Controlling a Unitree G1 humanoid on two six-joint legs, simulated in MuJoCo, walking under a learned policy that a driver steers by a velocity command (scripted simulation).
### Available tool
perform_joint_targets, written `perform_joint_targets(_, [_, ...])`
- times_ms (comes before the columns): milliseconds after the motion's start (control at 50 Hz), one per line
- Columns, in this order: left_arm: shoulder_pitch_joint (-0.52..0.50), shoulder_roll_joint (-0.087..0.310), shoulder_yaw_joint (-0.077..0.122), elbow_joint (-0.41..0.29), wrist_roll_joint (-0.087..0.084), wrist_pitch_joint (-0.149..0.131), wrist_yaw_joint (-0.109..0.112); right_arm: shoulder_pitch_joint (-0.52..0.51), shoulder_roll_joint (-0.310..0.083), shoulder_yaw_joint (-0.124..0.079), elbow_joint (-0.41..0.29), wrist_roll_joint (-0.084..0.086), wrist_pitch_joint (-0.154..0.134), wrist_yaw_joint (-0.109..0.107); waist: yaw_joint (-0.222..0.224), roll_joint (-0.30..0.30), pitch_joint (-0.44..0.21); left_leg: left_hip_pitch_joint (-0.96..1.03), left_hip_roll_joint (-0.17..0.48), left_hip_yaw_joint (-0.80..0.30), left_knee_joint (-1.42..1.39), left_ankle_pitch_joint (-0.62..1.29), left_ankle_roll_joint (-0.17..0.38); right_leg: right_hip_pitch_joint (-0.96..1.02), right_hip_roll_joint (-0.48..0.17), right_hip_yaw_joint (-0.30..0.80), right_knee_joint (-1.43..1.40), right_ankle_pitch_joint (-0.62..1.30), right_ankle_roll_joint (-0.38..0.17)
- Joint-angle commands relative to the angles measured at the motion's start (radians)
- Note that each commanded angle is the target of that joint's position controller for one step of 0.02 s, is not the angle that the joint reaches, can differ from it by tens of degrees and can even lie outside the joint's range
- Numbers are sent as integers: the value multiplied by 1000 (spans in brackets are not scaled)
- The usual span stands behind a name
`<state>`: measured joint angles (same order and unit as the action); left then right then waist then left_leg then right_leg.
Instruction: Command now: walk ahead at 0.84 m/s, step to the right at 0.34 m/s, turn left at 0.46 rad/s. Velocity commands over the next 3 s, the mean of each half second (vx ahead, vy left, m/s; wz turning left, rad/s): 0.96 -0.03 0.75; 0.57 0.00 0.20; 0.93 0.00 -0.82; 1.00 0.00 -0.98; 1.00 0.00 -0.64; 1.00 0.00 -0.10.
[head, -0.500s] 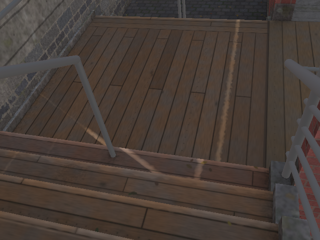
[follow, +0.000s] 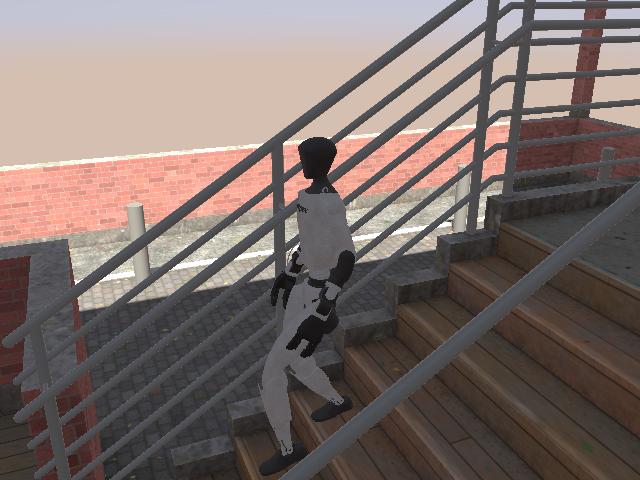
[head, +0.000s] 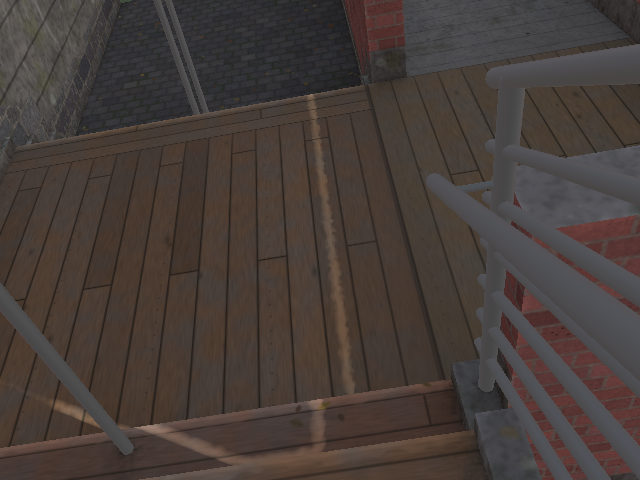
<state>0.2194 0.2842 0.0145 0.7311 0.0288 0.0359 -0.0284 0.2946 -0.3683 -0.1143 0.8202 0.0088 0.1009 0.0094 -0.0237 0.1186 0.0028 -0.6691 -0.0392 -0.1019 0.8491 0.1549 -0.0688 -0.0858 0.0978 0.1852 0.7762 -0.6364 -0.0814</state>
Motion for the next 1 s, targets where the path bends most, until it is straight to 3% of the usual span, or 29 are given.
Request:
perform_joint_targets(20, [-4,65,0,-32,5,-27,-6,-241,-85,-7,-116,44,-41,16,108,-365,191,106,51,33,-124,131,71,-185,-172,24,-203,298,-132])
perform_joint_targets(40, [29,-24,-30,-35,20,0,-11,-114,-95,-8,-36,17,-53,-18,149,-239,188,160,81,59,-395,61,91,-95,-108,-75,-38,371,-145])
perform_joint_targets(100, [295,143,42,115,36,-47,117,-313,90,84,-159,-76,-72,49,182,-38,185,-71,130,36,-457,-6,206,208,-304,92,9,805,-107])
perform_joint_targets(160, [67,161,59,85,33,-54,128,19,9,50,-33,5,-120,59,-33,-55,73,221,141,8,-553,-229,267,199,-339,30,233,1242,-120])
perform_joint_targets(180, [75,172,56,93,14,-62,86,170,-62,24,24,-20,-135,48,-66,-39,-22,391,50,116,-474,-212,265,183,-280,-4,475,1404,-123])
perform_joint_targets(220, [12,26,34,86,58,-86,43,448,-90,26,101,-20,-128,30,-106,322,-111,1255,128,1,16,331,329,-873,-36,-227,1275,-65,-36])
perform_joint_targets(240, [-61,84,32,31,43,-100,53,465,-125,9,91,41,-110,25,-149,293,-252,1379,162,-175,-38,593,406,-1050,-27,-201,1254,-20,-3])
perform_joint_targets(300, [-92,132,64,109,47,-105,30,365,-100,17,62,11,-119,-14,-58,-165,-12,985,207,-304,-214,262,364,-969,-157,-126,631,330,26])
perform_joint_targets(360, [-132,39,36,96,58,-70,23,231,-103,39,35,5,-150,-44,4,-91,31,523,99,-253,-246,360,369,-524,-63,-238,292,461,98])
perform_joint_targets(440, [50,-42,0,82,-8,-105,11,40,22,60,39,34,-167,-23,80,-57,-26,-69,-134,-125,-89,-159,226,195,53,-348,-7,1189,98])
perform_joint_targets(480, [412,55,32,150,14,-112,67,-112,-47,39,10,3,-161,-17,286,-78,-105,-174,-103,-104,387,115,195,513,-20,-200,24,1074,39])
perform_joint_targets(500, [678,93,48,198,-1,-133,94,-258,-69,38,-16,-37,-163,-4,466,-194,-191,-235,-182,-14,704,-33,170,688,-25,-258,-149,1252,36])
perform_joint_targets(520, [765,164,81,271,-32,-111,107,-330,30,49,-33,-24,-130,-18,515,-325,-13,-330,-231,19,1244,-690,174,643,-224,-100,-326,1168,-46])
perform_joint_targets(560, [494,159,51,156,10,-131,54,-100,107,64,-151,9,-148,-47,161,-170,41,-503,-66,-61,1087,-727,235,581,-484,219,-87,1252,-27])
perform_joint_targets(620, [463,57,45,212,-2,-216,30,-220,35,41,-99,-101,-119,-71,133,-89,254,-727,59,-100,814,-612,217,275,-469,293,-139,717,-93])
perform_joint_targets(640, [366,30,18,197,-11,-210,42,-229,110,72,-153,-82,-151,-34,34,-44,287,-415,54,-64,317,-340,192,-138,-355,160,-228,724,-53])
perform_joint_targets(660, [196,60,22,177,12,-203,63,-71,165,79,-89,-52,-149,-5,-91,-250,299,46,79,-85,256,-99,176,-614,-435,263,-247,607,-100])
perform_joint_targets(720, [139,-7,6,191,-22,-218,35,-80,133,95,15,-16,-165,32,-90,14,205,586,7,146,-5,489,148,-931,-156,-158,-1,-8,-19])
perform_joint_targets(740, [198,62,28,205,-40,-192,41,-129,156,110,16,-13,-162,48,-47,-112,174,672,-14,224,-124,477,139,-796,-133,-160,19,100,-22])
perform_joint_targets(760, [303,98,2,228,105,-199,9,-33,203,168,-16,-218,-162,115,-3,-84,167,928,166,10,-301,637,90,-948,8,-240,378,-110,64])
perform_joint_targets(780, [259,103,37,271,-39,-147,61,78,88,77,46,-19,-146,68,-178,-126,30,841,-21,240,-382,445,104,-548,-93,-143,387,405,-23])
perform_joint_targets(800, [395,62,-25,292,157,-156,-60,411,6,97,155,-160,-189,102,-119,73,85,1444,159,-4,-211,538,208,-1035,-28,-13,746,180,99])
perform_joint_targets(820, [427,70,13,294,29,-174,-99,509,35,101,42,-123,-184,104,-269,185,-462,1540,444,-165,-69,994,470,-803,-30,-10,1103,-42,113])
perform_joint_targets(840, [350,68,3,159,1,-169,-111,330,-74,91,25,-86,-158,117,-169,144,-539,1419,559,-398,-63,1054,587,-879,-3,41,1132,-11,106])
perform_joint_targets(860, [197,55,-13,107,-16,-173,-62,228,-53,92,16,-100,-170,101,-167,-155,-360,1078,564,-361,-143,770,502,-903,-89,85,965,107,87])
perform_joint_targets(880, [254,27,-20,118,9,-174,-25,215,-31,116,37,-100,-181,103,-97,-173,-351,890,543,-273,-120,726,489,-827,-108,64,913,118,72])
perform_joint_targets(900, [224,54,-10,140,9,-171,-12,118,24,128,43,-113,-215,72,-20,-233,-74,505,379,-115,-309,602,383,-709,-118,24,682,352,96])
perform_joint_targets(920, [283,38,-12,102,45,-160,17,-26,-16,114,-12,-106,-231,83,87,-29,-51,300,540,-169,-318,684,420,-644,-190,16,593,200,168])
perform_joint_targets(1000, [245,-88,-49,143,111,-94,2,-81,233,151,-63,-125,-248,10,68,-84,-104,170,463,-36,-288,114,348,-551,-286,-3,310,661,142])
